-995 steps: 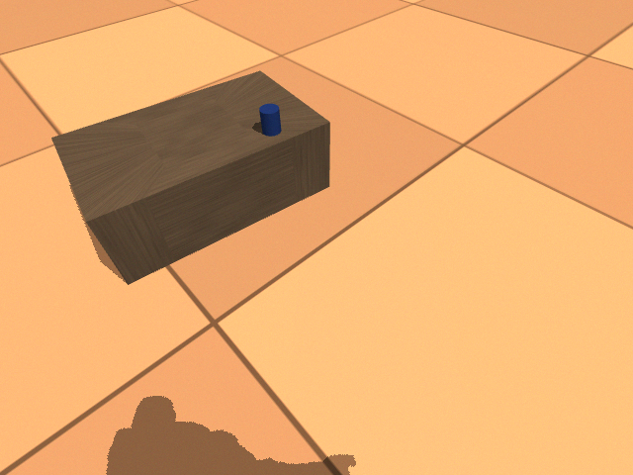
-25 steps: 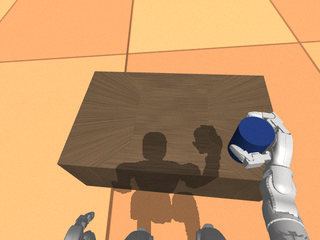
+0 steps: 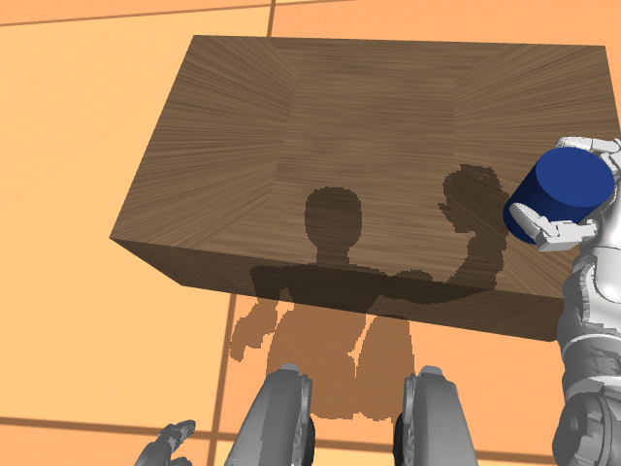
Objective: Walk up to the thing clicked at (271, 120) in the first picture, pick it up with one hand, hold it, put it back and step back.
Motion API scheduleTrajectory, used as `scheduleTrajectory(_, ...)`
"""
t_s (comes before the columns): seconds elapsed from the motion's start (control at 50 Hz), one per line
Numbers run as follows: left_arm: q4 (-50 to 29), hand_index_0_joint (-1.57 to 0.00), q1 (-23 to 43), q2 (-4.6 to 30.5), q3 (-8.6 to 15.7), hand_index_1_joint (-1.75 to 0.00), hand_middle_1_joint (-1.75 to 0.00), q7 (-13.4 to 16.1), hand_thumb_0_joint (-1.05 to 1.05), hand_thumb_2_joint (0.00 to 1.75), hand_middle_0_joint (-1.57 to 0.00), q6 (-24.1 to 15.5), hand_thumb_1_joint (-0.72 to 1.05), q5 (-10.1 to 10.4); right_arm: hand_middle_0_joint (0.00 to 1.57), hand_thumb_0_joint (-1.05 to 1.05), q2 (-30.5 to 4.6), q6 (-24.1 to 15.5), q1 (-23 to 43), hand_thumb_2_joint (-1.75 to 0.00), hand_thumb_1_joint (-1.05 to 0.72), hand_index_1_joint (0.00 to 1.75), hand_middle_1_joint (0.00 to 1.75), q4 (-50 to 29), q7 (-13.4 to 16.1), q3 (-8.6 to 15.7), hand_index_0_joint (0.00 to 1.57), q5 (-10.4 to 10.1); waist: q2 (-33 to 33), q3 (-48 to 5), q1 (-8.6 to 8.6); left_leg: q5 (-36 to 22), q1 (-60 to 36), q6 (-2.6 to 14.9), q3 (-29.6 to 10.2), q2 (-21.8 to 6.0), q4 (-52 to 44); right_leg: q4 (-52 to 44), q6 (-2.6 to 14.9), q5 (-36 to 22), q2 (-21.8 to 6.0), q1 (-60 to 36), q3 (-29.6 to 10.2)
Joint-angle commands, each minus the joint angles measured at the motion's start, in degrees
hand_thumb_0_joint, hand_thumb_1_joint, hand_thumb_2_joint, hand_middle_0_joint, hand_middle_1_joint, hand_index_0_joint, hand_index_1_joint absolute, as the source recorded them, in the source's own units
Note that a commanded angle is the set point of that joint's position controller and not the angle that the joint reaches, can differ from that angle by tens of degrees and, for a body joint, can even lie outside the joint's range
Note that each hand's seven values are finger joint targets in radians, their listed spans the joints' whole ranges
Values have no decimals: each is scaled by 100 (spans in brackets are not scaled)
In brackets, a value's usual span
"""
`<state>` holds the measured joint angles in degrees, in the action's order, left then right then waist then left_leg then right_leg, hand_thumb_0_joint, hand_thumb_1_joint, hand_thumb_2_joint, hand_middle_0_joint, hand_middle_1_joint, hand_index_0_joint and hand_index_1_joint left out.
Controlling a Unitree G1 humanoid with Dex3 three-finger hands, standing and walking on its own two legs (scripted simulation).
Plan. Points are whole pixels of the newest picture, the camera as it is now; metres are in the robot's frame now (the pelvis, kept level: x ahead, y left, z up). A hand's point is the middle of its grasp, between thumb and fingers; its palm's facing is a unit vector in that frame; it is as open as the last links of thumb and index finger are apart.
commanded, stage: crouch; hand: right
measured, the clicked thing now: (552, 199) +0.45 -0.24 -0.01
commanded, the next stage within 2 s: lower in 0.40 s
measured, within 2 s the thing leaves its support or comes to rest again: rests again in 1.70 s
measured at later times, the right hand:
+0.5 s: hand (547, 206) +0.47 -0.25 -0.05, palm faces +0.29 +0.96 +0.02, open 10.7 cm
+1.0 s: hand (525, 226) +0.48 -0.26 -0.13, palm faces +0.27 +0.96 +0.01, open 10.7 cm
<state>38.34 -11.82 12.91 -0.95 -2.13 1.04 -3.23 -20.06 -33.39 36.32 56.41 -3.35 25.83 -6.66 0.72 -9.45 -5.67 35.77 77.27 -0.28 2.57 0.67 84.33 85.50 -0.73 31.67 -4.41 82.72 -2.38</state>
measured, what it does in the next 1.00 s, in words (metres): lowers itself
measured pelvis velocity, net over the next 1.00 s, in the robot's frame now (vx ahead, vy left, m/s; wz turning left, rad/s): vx -0.03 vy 0.00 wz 0.06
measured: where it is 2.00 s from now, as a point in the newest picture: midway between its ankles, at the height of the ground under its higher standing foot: outside the picture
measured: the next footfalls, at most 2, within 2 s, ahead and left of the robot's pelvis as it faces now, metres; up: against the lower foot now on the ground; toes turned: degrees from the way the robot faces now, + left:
none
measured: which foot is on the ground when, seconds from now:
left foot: down 0.00-1.00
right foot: down 0.00-1.00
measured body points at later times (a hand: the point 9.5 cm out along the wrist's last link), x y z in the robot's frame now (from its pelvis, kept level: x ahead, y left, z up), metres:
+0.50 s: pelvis -0.01 +0.00 -0.06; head +0.17 -0.03 +0.35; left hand +0.09 +0.27 -0.18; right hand +0.45 -0.30 -0.05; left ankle +0.03 +0.13 -0.57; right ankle +0.06 -0.13 -0.57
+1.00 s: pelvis -0.03 +0.00 -0.13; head +0.18 -0.04 +0.27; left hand +0.07 +0.27 -0.25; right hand +0.46 -0.31 -0.13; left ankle +0.03 +0.13 -0.57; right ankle +0.06 -0.13 -0.57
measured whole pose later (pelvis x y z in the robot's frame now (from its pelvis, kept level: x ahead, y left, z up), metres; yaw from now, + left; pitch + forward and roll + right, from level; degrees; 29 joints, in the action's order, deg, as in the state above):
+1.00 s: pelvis -0.03 +0.00 -0.13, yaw +3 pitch +36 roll +6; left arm 38.3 -8.2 14.3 -1.2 -2.3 1.5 -4.7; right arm -28.1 -30.8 45.8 58.7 -8.5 32.1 -5.1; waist 0.4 -9.7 -6.9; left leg 41.2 104.4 -0.4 3.8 1.5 109.8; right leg 111.3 -0.8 36.4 -4.8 111.0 -5.4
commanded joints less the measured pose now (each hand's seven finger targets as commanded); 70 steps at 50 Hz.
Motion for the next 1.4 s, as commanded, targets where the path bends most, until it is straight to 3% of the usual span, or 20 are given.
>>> scheduleTrajectory(0.0, -469, -19, -463, 1075, 365, -30, -30, 92, 0, 91, -19, -142, 91, -33, 125, 0, -1609, -510, 2081, -127, -17, 139, 139, -1010, -68, 291, 129, 37, 601, -3104, 6, -1305, -728, 193, -59, 156, -861, -702, 200, -1014, 183, -2250, -145)
scheduleTrajectory(0.04, -470, -19, -467, 1076, 357, -30, -30, 105, 0, 91, -19, -149, 91, -58, 123, 0, -1728, -542, 2393, -125, -15, 137, 137, -1212, -97, 346, 127, 22, 733, -3378, -18, -1338, -669, 184, -95, 164, -780, -509, 210, -1043, 187, -2201, -107)
scheduleTrajectory(0.08, -429, -19, -497, 1066, 339, -30, -30, 101, 0, 91, -19, -153, 91, -72, 123, 0, -1528, -481, 2277, -125, -15, 137, 137, -940, -165, 229, 127, -5, 832, -3378, -59, -1396, -553, 185, -68, 174, -666, -399, 205, -1128, 185, -2114, -110)
scheduleTrajectory(0.12, -391, -19, -529, 1104, 350, -30, -30, 110, 0, 91, -19, -140, 91, -68, 123, 0, -1793, -452, 2414, -126, -15, 137, 137, -1078, -212, 348, 127, 17, 821, -3569, -65, -1490, -538, 179, -45, 188, -613, -286, 219, -1214, 177, -2066, -135)
scheduleTrajectory(0.3, -366, -19, -527, 1151, 351, -30, -30, 119, 0, 91, -20, -84, 90, -59, 125, 0, -1834, -220, 2326, -127, -17, 138, 138, -952, -382, 462, 128, -28, 898, -3487, -92, -1583, -134, 202, 21, 214, -193, 20, 211, -1354, 143, -1771, -185)
scheduleTrajectory(0.34, -405, -19, -505, 1163, 352, -30, -30, 115, 0, 91, -19, -74, 90, -71, 126, 0, -2007, -221, 2336, -129, -18, 140, 140, -989, -383, 547, 130, 4, 967, -3495, -29, -1521, -28, 208, 24, 227, -131, 74, 213, -1331, 135, -1741, -187)
scheduleTrajectory(0.36, -389, -19, -521, 1151, 353, -30, -30, 121, 0, 91, -19, -70, 90, -65, 127, 0, -1977, -209, 2400, -129, -20, 140, 140, -928, -389, 541, 130, -3, 851, -3462, -108, -1596, -66, 190, 22, 219, -121, 159, 231, -1342, 131, -1646, -188)
scheduleTrajectory(0.5, -441, -20, -454, 1187, 362, -30, -30, 128, 0, 91, -20, -84, 90, -84, 123, 0, -2159, -196, 2702, -126, -21, 136, 136, -1005, -439, 577, 126, 24, 958, -3482, -86, -1118, 276, 211, 13, 218, 49, 300, 225, -762, 149, -1270, -174)
scheduleTrajectory(0.54, -414, -20, -452, 1189, 358, -30, -30, 127, 0, 91, -20, -84, 90, -79, 121, 0, -1938, -156, 2489, -124, -20, 135, 135, -670, -481, 480, 125, 15, 793, -3300, -137, -1004, 477, 211, 52, 219, 165, 376, 222, -636, 143, -1081, -218)
scheduleTrajectory(0.6, -423, -20, -481, 1186, 341, -31, -30, 115, 0, 91, -20, -98, 90, -97, 122, 0, -1940, -161, 2400, -125, -18, 136, 136, -626, -524, 516, 126, -11, 809, -3444, -130, -1204, 682, 205, 56, 237, 400, 683, 241, -923, 120, -949, -214)
scheduleTrajectory(0.62, -403, -20, -519, 1212, 348, -31, -30, 113, 0, 91, -20, -91, 89, -109, 122, 0, -2187, -184, 2527, -126, -18, 136, 136, -729, -515, 664, 126, -3, 905, -3554, -85, -1282, 631, 200, 27, 226, 450, 762, 238, -992, 131, -919, -187)
scheduleTrajectory(0.64, -387, -20, -502, 1205, 323, -31, -30, 106, 0, 91, -20, -92, 90, -112, 121, 0, -2045, -191, 2593, -125, -18, 135, 135, -649, -538, 551, 125, -12, 886, -3497, -116, -1192, 767, 213, 54, 224, 537, 786, 228, -942, 129, -869, -214)
scheduleTrajectory(0.66, -360, -20, -487, 1229, 336, -31, -30, 98, 0, 91, -20, -96, 90, -121, 122, 0, -2199, -230, 2594, -125, -20, 136, 136, -686, -550, 684, 126, -13, 946, -3441, -96, -1195, 857, 213, 71, 214, 621, 852, 218, -943, 131, -770, -229)
scheduleTrajectory(0.72, -419, -20, -464, 1250, 344, -31, -30, 89, 0, 91, -20, -99, 90, -119, 123, 0, -2315, -298, 2727, -126, -21, 137, 137, -812, -552, 711, 127, 29, 1033, -3709, -53, -1031, 1046, 233, 108, 227, 799, 933, 205, -845, 125, -826, -265)
scheduleTrajectory(0.82, -355, -20, -538, 1290, 383, -31, -31, 74, 0, 92, -20, -75, 89, -170, 125, 0, -2302, -300, 2873, -128, -20, 139, 139, -1128, -542, 714, 128, 32, 1198, -4144, -62, -1409, 1014, 213, 114, 224, 1061, 1287, 193, -1346, 104, -960, -234)
scheduleTrajectory(0.94, -284, -20, -525, 1333, 392, -31, -30, 78, 0, 92, -20, -24, 90, -167, 126, 0, -2392, -165, 2854, -131, -20, 142, 142, -989, -478, 744, 130, 118, 1128, -3924, -64, -1087, 1351, 224, 171, 231, 1263, 1453, 185, -935, 97, -578, -244)
scheduleTrajectory(0.98, -327, -20, -481, 1317, 369, -31, -30, 70, 0, 91, -20, -13, 90, -149, 126, 0, -2258, -120, 2873, -130, -18, 141, 141, -878, -488, 624, 130, 133, 1180, -3744, -95, -848, 1517, 253, 197, 228, 1307, 1371, 163, -654, 110, -397, -254)
scheduleTrajectory(1.02, -290, -20, -523, 1364, 409, -30, -30, 82, 0, 91, -20, 2, 91, -149, 126, 0, -2388, -116, 2967, -131, -18, 143, 143, -993, -456, 716, 131, 132, 1125, -3656, -80, -716, 1631, 256, 206, 229, 1360, 1415, 161, -470, 108, -278, -255)
scheduleTrajectory(1.18, -291, -20, -590, 1346, 362, -30, -30, 89, 0, 91, -20, 10, 90, -145, 126, 0, -2477, -40, 2956, -131, -18, 142, 142, -832, -487, 780, 130, 120, 926, -3717, -98, -1001, 1601, 226, 191, 227, 1609, 1787, 202, -712, 85, 60, -200)
scheduleTrajectory(1.38, -286, -20, -563, 1407, 361, -30, -30, 115, 0, 91, -20, 24, 90, -132, 124, 0, -2709, 4, 3185, -130, -16, 141, 141, -1038, -589, 860, 129, 78, 933, -3824, -68, -687, 1667, 218, 154, 241, 1723, 2011, 214, -331, 76, 432, -129)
